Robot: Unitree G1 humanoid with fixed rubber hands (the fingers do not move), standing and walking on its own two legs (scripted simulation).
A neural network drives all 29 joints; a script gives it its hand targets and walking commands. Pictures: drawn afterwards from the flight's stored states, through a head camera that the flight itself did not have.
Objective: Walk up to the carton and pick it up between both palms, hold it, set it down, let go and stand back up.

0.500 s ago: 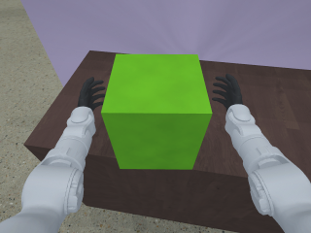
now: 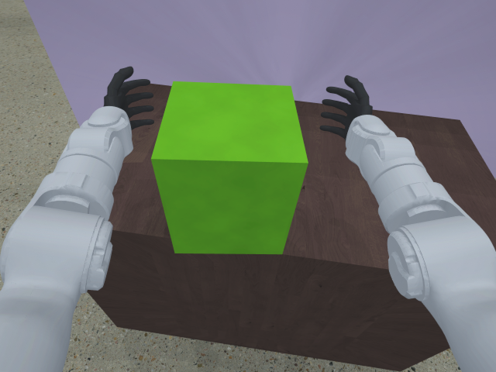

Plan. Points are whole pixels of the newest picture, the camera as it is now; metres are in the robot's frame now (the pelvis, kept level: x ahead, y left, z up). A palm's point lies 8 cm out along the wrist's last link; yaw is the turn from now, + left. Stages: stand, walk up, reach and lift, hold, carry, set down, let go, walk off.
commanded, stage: set down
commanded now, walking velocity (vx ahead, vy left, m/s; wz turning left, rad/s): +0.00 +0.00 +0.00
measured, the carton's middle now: (230, 172) +0.47 +0.04 +0.07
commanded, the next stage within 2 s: none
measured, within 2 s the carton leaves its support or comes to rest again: neither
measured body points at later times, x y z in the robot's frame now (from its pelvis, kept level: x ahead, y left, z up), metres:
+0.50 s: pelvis +0.02 -0.01 +0.01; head +0.03 +0.02 +0.46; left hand +0.48 +0.22 +0.19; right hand +0.47 -0.16 +0.18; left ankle +0.04 +0.12 -0.74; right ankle +0.02 -0.11 -0.74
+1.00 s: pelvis +0.01 +0.01 +0.01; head +0.01 +0.03 +0.46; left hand +0.41 +0.24 +0.14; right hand +0.40 -0.17 +0.12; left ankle +0.04 +0.12 -0.74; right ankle +0.02 -0.11 -0.74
